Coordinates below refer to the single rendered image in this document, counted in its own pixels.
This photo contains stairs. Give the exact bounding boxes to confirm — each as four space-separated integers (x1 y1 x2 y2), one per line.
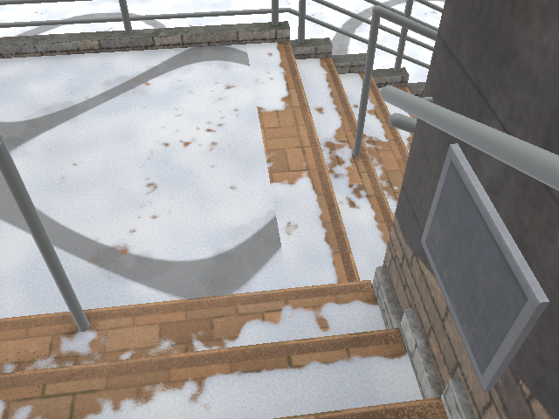
295 58 418 284
0 280 448 419

